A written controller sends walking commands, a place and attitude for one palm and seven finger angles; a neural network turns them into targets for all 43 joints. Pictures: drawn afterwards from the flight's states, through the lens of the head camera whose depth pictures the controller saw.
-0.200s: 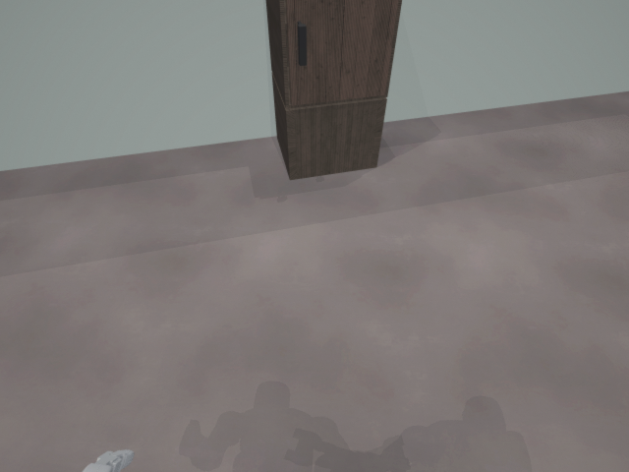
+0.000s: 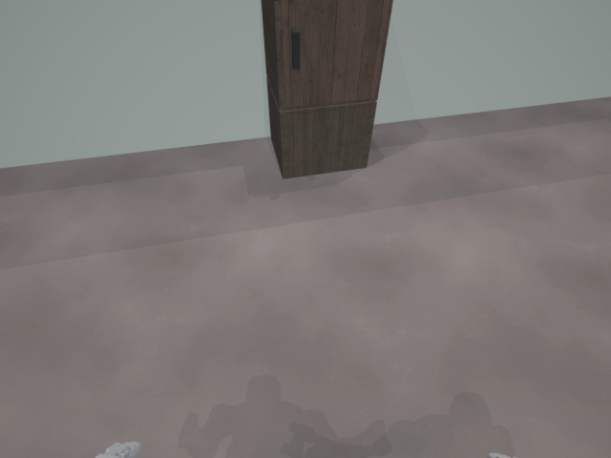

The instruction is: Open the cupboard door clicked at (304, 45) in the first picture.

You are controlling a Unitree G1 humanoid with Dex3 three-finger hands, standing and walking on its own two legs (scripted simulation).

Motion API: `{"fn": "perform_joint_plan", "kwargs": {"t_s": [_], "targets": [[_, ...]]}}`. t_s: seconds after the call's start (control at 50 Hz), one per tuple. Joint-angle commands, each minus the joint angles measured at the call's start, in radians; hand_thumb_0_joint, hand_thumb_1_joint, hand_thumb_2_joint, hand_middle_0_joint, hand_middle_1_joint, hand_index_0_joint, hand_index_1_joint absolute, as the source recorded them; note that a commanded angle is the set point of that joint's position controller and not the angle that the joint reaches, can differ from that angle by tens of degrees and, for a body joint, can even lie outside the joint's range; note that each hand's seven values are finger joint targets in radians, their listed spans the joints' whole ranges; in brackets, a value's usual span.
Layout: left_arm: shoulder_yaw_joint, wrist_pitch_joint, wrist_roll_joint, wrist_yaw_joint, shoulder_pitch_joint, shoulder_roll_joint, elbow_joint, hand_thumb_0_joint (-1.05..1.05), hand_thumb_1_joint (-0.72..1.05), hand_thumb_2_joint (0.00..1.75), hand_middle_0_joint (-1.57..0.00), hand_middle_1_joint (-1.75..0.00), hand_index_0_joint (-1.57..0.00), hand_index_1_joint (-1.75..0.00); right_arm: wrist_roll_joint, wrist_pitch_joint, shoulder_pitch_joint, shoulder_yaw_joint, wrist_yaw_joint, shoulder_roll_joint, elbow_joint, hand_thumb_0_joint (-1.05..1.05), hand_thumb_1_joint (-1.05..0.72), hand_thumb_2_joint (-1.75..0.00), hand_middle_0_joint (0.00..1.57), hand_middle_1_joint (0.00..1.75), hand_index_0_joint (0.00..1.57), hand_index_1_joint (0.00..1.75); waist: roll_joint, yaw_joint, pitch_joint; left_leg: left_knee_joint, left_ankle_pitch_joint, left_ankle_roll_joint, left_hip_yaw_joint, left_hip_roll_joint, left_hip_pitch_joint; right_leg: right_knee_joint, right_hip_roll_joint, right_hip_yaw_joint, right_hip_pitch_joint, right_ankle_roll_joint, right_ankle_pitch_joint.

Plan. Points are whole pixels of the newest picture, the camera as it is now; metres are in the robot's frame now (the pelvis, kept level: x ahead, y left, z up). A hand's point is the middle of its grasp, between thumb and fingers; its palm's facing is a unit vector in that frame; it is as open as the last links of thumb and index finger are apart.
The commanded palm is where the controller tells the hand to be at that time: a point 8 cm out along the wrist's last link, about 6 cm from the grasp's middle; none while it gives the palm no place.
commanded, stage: stand and wait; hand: left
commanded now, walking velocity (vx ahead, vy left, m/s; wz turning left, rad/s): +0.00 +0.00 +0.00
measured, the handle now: (294, 48) +1.55 +0.14 -0.09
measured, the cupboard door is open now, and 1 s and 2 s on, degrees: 0 0 0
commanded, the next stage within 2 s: look at it before walking up in 0.62 s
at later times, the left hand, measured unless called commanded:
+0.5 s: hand out of the picture +0.06 +0.24 -0.15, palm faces -0.02 -0.94 -0.33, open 7.4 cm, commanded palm none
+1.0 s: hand out of the picture +0.06 +0.24 -0.15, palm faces -0.03 -0.95 -0.32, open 7.4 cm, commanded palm none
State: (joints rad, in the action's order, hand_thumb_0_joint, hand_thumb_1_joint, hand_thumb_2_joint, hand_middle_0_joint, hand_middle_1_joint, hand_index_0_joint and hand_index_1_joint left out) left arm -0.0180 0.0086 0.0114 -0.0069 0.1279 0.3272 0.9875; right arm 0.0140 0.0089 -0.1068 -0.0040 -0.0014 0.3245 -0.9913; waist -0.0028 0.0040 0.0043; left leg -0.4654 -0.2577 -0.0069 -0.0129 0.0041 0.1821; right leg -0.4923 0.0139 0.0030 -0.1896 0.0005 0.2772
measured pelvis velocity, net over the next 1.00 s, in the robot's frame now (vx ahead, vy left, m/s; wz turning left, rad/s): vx -0.01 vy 0.00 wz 0.00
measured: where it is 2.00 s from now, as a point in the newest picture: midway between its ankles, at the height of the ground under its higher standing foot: outside the picture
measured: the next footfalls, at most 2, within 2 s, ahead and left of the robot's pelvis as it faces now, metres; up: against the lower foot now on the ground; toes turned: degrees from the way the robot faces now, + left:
none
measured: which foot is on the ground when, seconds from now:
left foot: down 0.00-1.00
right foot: down 0.00-1.00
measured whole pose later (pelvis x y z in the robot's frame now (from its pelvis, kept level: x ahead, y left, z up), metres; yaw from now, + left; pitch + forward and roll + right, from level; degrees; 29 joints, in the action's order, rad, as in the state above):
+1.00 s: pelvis -0.01 +0.00 +0.01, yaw +0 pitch -2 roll +0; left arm -0.01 0.00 0.01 -0.01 0.14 0.34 1.08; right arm 0.00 0.01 -0.12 0.00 0.00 0.33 -1.11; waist 0.00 0.00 0.03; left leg -0.37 -0.19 -0.01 -0.02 -0.01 0.15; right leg -0.39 0.00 0.01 -0.15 0.00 0.21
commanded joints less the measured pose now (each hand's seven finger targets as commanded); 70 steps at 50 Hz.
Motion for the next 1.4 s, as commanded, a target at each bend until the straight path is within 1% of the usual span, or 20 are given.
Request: {"fn": "perform_joint_plan", "kwargs": {"t_s": [0.0,0.12,0.14,0.16,0.24,0.34,0.38,0.52,0.58,0.6,0.72,0.88,0.96,1.04,1.2,1.3,1.32,1.34,1.36,1.38], "targets": [[0.053,-0.032,-0.001,0.021,-0.046,0.218,-0.055,0.0,0.9,0.9,-0.2,-0.3,-0.2,-0.3,0.002,0.025,0.044,0.049,-0.014,0.206,0.055,0.0,-0.9,-0.9,0.2,0.3,0.2,0.3,0.015,-0.006,-0.056,0.07,0.213,0.045,-0.079,-0.105,-0.018,0.098,0.104,-0.098,0.019,-0.04,-0.204],[0.053,-0.032,-0.002,0.019,-0.041,0.217,-0.032,0.0,0.9,0.9,-0.2,-0.3,-0.2,-0.3,0.0,0.024,0.046,0.046,-0.013,0.206,0.028,0.0,-0.9,-0.9,0.2,0.3,0.2,0.3,0.004,-0.005,-0.053,0.089,0.178,0.04,-0.08,-0.106,-0.022,0.125,0.105,-0.107,0.024,-0.04,-0.17],[0.053,-0.032,-0.001,0.019,-0.04,0.217,-0.026,0.0,0.9,0.9,-0.2,-0.3,-0.2,-0.3,0.0,0.024,0.047,0.046,-0.013,0.205,0.024,0.0,-0.9,-0.9,0.2,0.3,0.2,0.3,0.015,-0.004,-0.049,0.09,0.173,0.04,-0.08,-0.106,-0.022,0.131,0.106,-0.108,0.022,-0.039,-0.164],[0.053,-0.033,-0.002,0.018,-0.037,0.216,-0.022,0.0,0.9,0.9,-0.2,-0.3,-0.2,-0.3,0.0,0.024,0.047,0.045,-0.013,0.207,0.018,0.0,-0.9,-0.9,0.2,0.3,0.2,0.3,0.007,-0.004,-0.046,0.092,0.171,0.039,-0.081,-0.106,-0.023,0.134,0.107,-0.107,0.02,-0.039,-0.16],[0.052,-0.032,-0.002,0.017,-0.038,0.219,-0.007,0.0,0.9,0.9,-0.2,-0.3,-0.2,-0.3,-0.001,0.022,0.041,0.043,-0.012,0.21,0.002,0.0,-0.9,-0.9,0.2,0.3,0.2,0.3,0.015,-0.004,-0.032,0.105,0.151,0.038,-0.087,-0.107,-0.016,0.151,0.106,-0.113,0.016,-0.04,-0.127],[0.051,-0.033,-0.004,0.017,-0.03,0.219,0.011,0.0,0.9,0.9,-0.2,-0.3,-0.2,-0.3,-0.003,0.026,0.031,0.041,-0.012,0.216,-0.021,0.0,-0.9,-0.9,0.2,0.3,0.2,0.3,0.001,-0.002,-0.052,0.113,0.171,0.037,-0.089,-0.113,-0.028,0.15,0.108,-0.107,0.038,-0.039,-0.15],[0.051,-0.033,-0.003,0.017,-0.029,0.22,0.019,0.0,0.9,0.9,-0.2,-0.3,-0.2,-0.3,-0.005,0.025,0.03,0.04,-0.012,0.217,-0.027,0.0,-0.9,-0.9,0.2,0.3,0.2,0.3,0.009,-0.001,-0.053,0.116,0.17,0.038,-0.09,-0.116,-0.027,0.154,0.107,-0.105,0.044,-0.038,-0.15],[0.05,-0.029,-0.001,0.016,-0.029,0.22,0.032,0.0,0.9,0.9,-0.2,-0.3,-0.2,-0.3,-0.004,0.024,0.027,0.039,-0.011,0.217,-0.045,0.0,-0.9,-0.9,0.2,0.3,0.2,0.3,0.011,0.002,-0.009,0.142,0.12,0.038,-0.098,-0.115,-0.006,0.175,0.104,-0.111,0.023,-0.034,-0.082],[0.05,-0.03,0.0,0.016,-0.028,0.219,0.031,0.0,0.9,0.9,-0.2,-0.3,-0.2,-0.3,-0.005,0.022,0.023,0.039,-0.01,0.217,-0.046,0.0,-0.9,-0.9,0.2,0.3,0.2,0.3,0.023,0.0,-0.008,0.14,0.112,0.037,-0.098,-0.113,-0.011,0.184,0.105,-0.115,0.011,-0.035,-0.062],[0.049,-0.03,0.0,0.016,-0.031,0.22,0.032,0.0,0.9,0.9,-0.2,-0.3,-0.2,-0.3,-0.004,0.023,0.021,0.04,-0.01,0.218,-0.049,0.0,-0.9,-0.9,0.2,0.3,0.2,0.3,0.014,-0.002,-0.01,0.142,0.112,0.036,-0.098,-0.113,-0.012,0.184,0.106,-0.116,0.012,-0.035,-0.061],[0.049,-0.033,-0.001,0.017,-0.029,0.218,0.032,0.0,0.9,0.9,-0.2,-0.3,-0.2,-0.3,-0.005,0.026,0.021,0.039,-0.009,0.216,-0.052,0.0,-0.9,-0.9,0.2,0.3,0.2,0.3,0.016,-0.002,-0.038,0.139,0.153,0.036,-0.097,-0.117,-0.031,0.177,0.108,-0.113,0.029,-0.035,-0.115],[0.049,-0.036,-0.001,0.018,-0.026,0.219,0.034,0.0,0.9,0.9,-0.2,-0.3,-0.2,-0.3,-0.006,0.025,0.024,0.039,-0.01,0.216,-0.054,0.0,-0.9,-0.9,0.2,0.3,0.2,0.3,0.01,-0.001,-0.041,0.136,0.187,0.034,-0.094,-0.12,-0.04,0.174,0.109,-0.109,0.041,-0.035,-0.17],[0.048,-0.034,0.0,0.018,-0.024,0.217,0.038,0.0,0.9,0.9,-0.2,-0.3,-0.2,-0.3,-0.006,0.027,0.03,0.038,-0.011,0.216,-0.057,0.0,-0.9,-0.9,0.2,0.3,0.2,0.3,-0.004,0.0,-0.04,0.144,0.189,0.034,-0.092,-0.122,-0.046,0.176,0.109,-0.105,0.046,-0.032,-0.175],[0.048,-0.033,0.0,0.017,-0.024,0.217,0.038,0.0,0.9,0.9,-0.2,-0.3,-0.2,-0.3,-0.006,0.025,0.031,0.038,-0.011,0.215,-0.056,0.0,-0.9,-0.9,0.2,0.3,0.2,0.3,0.01,0.0,-0.019,0.15,0.174,0.033,-0.095,-0.119,-0.038,0.185,0.108,-0.107,0.037,-0.032,-0.156],[0.047,-0.034,0.0,0.017,-0.02,0.22,0.041,0.0,0.9,0.9,-0.2,-0.3,-0.2,-0.3,-0.007,0.024,0.033,0.037,-0.01,0.219,-0.056,0.0,-0.9,-0.9,0.2,0.3,0.2,0.3,0.003,-0.001,-0.037,0.152,0.18,0.033,-0.094,-0.121,-0.056,0.189,0.11,-0.108,0.044,-0.032,-0.163],[0.047,-0.035,0.0,0.017,-0.021,0.22,0.041,0.0,0.9,0.9,-0.2,-0.3,-0.2,-0.3,-0.007,0.024,0.03,0.037,-0.01,0.218,-0.059,0.0,-0.9,-0.9,0.2,0.3,0.2,0.3,0.011,-0.001,-0.039,0.154,0.184,0.032,-0.094,-0.123,-0.056,0.19,0.11,-0.106,0.05,-0.031,-0.168],[0.046,-0.034,0.0,0.017,-0.022,0.219,0.042,0.0,0.9,0.9,-0.2,-0.3,-0.2,-0.3,-0.007,0.024,0.035,0.037,-0.01,0.219,-0.059,0.0,-0.9,-0.9,0.2,0.3,0.2,0.3,0.01,-0.001,-0.028,0.156,0.184,0.032,-0.093,-0.122,-0.057,0.191,0.108,-0.106,0.041,-0.03,-0.167],[0.033,-0.025,-0.002,0.019,0.01,0.149,0.057,0.0,0.9,0.9,-0.2,-0.3,-0.2,-0.3,-0.003,0.017,0.004,0.021,-0.009,0.151,-0.074,0.0,-0.9,-0.9,0.2,0.3,0.2,0.3,0.007,-0.002,-0.048,0.149,0.143,0.022,-0.078,-0.123,-0.065,0.191,0.104,-0.107,0.046,-0.021,-0.12],[0.024,-0.012,0.0,0.019,0.045,0.101,0.068,0.0,0.9,0.9,-0.2,-0.3,-0.2,-0.3,0.002,0.008,-0.03,0.01,-0.008,0.1,-0.084,0.0,-0.9,-0.9,0.2,0.3,0.2,0.3,0.012,-0.001,-0.034,0.132,0.063,0.012,-0.057,-0.117,-0.06,0.183,0.094,-0.113,0.022,-0.017,-0.026],[0.026,-0.003,0.004,0.015,0.068,0.097,0.067,0.0,0.9,0.9,-0.2,-0.3,-0.2,-0.3,0.004,0.001,-0.056,0.012,-0.007,0.096,-0.085,0.0,-0.9,-0.9,0.2,0.3,0.2,0.3,0.015,-0.001,-0.028,0.119,-0.049,0.014,-0.049,-0.114,-0.053,0.177,0.083,-0.13,-0.005,-0.023,0.088]]}}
